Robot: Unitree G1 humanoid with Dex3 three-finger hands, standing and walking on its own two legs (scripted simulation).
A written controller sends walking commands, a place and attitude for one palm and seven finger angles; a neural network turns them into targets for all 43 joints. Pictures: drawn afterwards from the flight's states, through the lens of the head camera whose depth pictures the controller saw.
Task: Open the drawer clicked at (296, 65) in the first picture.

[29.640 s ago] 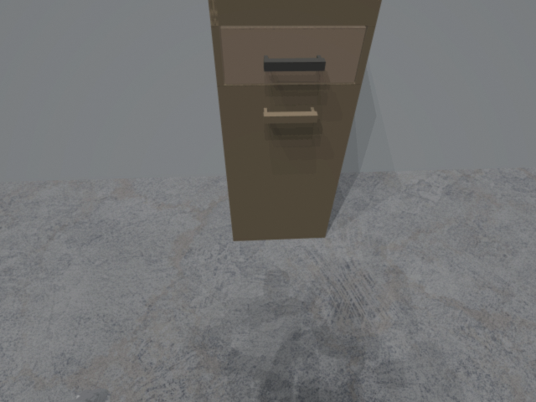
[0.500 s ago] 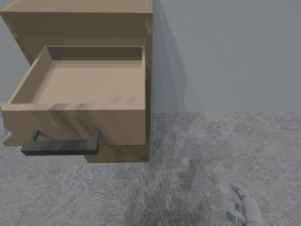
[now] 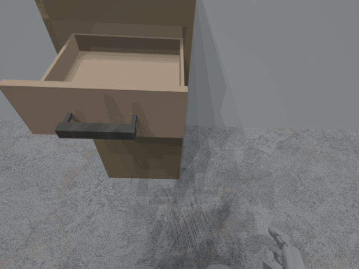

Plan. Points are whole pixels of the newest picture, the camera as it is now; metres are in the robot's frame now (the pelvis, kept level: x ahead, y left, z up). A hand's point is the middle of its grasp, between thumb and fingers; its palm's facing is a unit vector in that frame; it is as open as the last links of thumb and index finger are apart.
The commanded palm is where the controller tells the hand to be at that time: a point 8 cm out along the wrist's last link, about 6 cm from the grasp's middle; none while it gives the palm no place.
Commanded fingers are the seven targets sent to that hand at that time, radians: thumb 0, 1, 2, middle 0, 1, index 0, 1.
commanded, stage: step back with the hand held close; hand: left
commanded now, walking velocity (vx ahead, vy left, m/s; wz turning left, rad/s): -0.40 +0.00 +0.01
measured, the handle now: (99, 124) +0.39 +0.21 +0.10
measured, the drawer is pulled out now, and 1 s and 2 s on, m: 0.30 0.30 0.30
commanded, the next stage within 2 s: stop stepping back and stand still in 0.12 s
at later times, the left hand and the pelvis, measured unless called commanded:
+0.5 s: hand out of the picture +0.09 +0.21 +0.30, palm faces +0.52 -0.73 -0.45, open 7.4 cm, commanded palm +0.03 +0.26 +0.29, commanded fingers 0.00 0.90 0.90 -0.20 -0.30 -0.20 -0.30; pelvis -0.11 -0.02 +0.01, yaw -2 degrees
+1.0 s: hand out of the picture +0.02 +0.22 +0.30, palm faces +0.61 -0.73 -0.32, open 7.4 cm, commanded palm -0.05 +0.26 +0.29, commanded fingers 0.00 0.90 0.90 -0.20 -0.30 -0.20 -0.30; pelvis -0.17 -0.03 +0.00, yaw +2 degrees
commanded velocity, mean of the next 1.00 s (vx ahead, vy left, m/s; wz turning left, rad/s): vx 0.08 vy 0.03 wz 0.01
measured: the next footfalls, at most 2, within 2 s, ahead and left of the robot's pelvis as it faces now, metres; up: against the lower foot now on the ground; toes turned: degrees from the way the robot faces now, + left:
right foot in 0.20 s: -0.11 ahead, -0.12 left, +0.00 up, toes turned -2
left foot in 0.40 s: -0.05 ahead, +0.08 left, +0.00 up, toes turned -1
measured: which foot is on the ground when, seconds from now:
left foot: down 0.00-0.22, up 0.24-0.38, down 0.40-0.74, up 0.76-0.94, down 0.96-1.00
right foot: up 0.00-0.18, down 0.20-1.00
